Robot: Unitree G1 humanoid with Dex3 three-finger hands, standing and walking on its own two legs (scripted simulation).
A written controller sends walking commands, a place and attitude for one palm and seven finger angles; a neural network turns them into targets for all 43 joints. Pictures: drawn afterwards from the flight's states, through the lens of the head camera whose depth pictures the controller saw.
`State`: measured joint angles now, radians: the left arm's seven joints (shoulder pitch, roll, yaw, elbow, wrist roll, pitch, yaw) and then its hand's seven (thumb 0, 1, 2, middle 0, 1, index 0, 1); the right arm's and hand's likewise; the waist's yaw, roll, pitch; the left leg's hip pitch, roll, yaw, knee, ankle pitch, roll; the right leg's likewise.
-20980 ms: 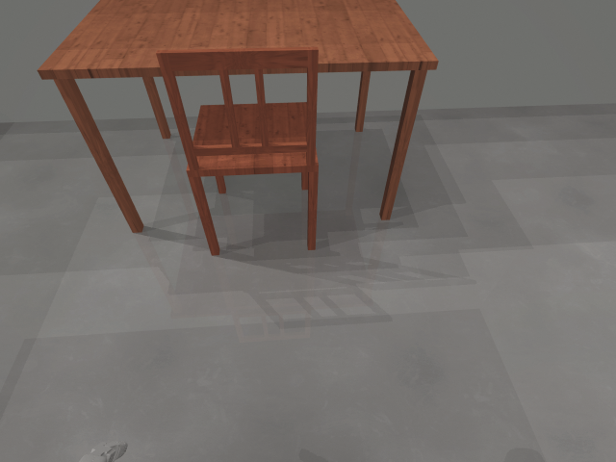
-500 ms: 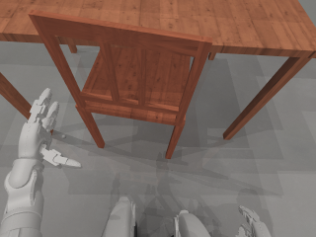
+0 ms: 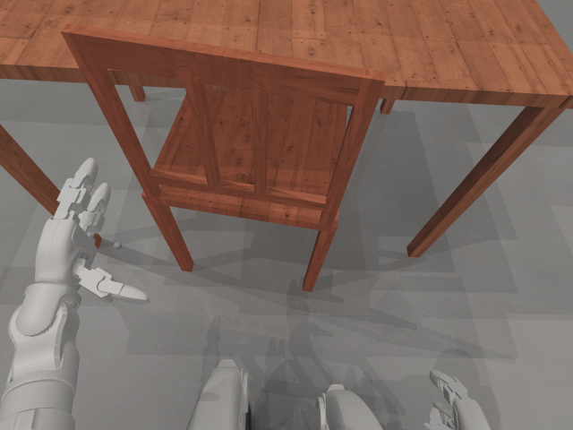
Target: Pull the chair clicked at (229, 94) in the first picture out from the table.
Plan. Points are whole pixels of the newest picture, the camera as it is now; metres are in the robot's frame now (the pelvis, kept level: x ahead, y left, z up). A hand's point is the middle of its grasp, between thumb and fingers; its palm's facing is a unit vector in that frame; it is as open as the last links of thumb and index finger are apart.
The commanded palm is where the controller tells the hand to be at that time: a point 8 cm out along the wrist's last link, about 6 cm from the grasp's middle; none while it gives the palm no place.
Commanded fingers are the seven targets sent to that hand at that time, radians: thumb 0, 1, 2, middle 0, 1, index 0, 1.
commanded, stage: aim the fingers beside a spindle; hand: left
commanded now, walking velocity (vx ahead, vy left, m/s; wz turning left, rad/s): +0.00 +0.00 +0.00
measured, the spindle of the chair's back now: (205, 139) +0.56 +0.15 +0.00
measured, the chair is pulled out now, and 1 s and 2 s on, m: -0.05 -0.05 -0.05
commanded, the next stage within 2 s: push the fingers through the gap in 1.40 s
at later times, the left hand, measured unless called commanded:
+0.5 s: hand (119, 253) +0.34 +0.24 +0.01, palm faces +0.00 -1.00 -0.04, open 16.9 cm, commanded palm +0.33 +0.28 +0.02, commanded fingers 0.00 -0.50 0.30 -0.06 -0.08 -0.06 -0.08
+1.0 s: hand (111, 243) +0.35 +0.25 +0.03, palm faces +0.04 -1.00 -0.06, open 16.9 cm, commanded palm +0.33 +0.29 +0.02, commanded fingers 0.00 -0.50 0.30 -0.06 -0.08 -0.06 -0.08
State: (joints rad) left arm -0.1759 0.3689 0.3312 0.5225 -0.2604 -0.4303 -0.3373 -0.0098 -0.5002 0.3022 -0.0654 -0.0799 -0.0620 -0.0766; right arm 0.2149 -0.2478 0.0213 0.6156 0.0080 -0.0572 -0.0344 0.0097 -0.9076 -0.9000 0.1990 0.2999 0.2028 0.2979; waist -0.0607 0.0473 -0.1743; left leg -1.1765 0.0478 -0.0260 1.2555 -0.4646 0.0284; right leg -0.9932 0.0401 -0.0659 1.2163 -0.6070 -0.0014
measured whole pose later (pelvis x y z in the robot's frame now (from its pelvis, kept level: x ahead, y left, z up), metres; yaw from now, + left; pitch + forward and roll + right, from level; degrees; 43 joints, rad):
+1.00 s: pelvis +0.00 +0.01 +0.00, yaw -1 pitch +22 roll -5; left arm -0.17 0.37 0.37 0.52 -0.25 -0.42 -0.33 -0.01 -0.50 0.30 -0.07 -0.08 -0.07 -0.08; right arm 0.22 -0.24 0.02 0.61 0.00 -0.06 -0.03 0.01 -0.91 -0.90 0.20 0.30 0.20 0.30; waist -0.07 0.04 -0.17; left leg -1.18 0.05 -0.02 1.26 -0.47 0.04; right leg -1.00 0.04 -0.06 1.21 -0.61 0.01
